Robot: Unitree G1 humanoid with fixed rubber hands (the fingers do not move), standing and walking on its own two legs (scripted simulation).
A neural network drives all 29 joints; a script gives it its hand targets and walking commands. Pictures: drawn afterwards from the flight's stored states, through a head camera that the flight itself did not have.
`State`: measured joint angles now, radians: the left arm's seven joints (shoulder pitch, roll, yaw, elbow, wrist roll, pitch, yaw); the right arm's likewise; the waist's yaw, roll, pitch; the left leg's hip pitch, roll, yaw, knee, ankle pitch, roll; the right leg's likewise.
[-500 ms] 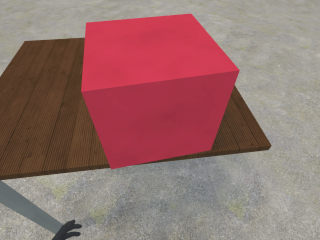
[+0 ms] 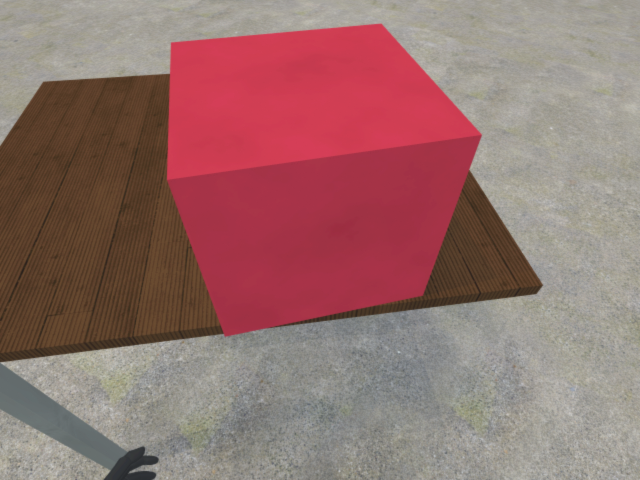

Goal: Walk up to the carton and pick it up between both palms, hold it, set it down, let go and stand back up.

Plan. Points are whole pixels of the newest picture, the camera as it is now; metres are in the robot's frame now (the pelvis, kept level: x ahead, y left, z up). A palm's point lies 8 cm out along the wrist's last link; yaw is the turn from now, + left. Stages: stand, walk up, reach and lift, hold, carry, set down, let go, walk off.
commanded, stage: stand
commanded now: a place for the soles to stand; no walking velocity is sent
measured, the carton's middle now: (304, 176) +0.48 +0.04 +0.12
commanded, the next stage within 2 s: reach and lift in 0.06 s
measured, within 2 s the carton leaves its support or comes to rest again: neither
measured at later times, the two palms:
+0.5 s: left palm (127, 439) +0.18 +0.24 -0.03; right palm (554, 452) +0.18 -0.27 -0.04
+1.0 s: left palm (104, 433) +0.18 +0.24 +0.01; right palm (559, 412) +0.21 -0.27 +0.01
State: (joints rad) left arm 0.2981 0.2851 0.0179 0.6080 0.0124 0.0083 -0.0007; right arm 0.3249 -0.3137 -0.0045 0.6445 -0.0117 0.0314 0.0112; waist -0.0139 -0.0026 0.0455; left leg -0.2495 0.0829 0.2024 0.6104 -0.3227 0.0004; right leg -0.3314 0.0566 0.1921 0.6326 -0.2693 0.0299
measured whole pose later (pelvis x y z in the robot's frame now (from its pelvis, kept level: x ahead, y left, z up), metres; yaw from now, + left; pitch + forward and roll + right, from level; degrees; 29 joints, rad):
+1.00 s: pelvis +0.04 +0.00 +0.03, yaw +6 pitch -3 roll +0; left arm 0.38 0.20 0.03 0.05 -0.05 0.15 0.10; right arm 0.38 -0.36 -0.11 0.31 0.20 -0.07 0.16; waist 0.01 -0.01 0.03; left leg -0.02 0.05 0.09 0.27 -0.19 -0.02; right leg -0.05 0.00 0.04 0.25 -0.15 0.01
